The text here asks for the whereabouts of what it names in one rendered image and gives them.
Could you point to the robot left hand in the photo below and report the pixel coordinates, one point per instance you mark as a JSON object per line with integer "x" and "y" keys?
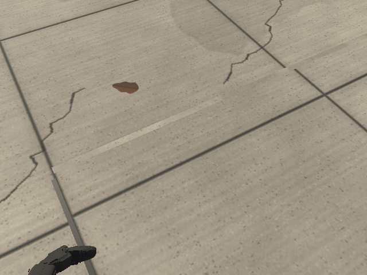
{"x": 62, "y": 258}

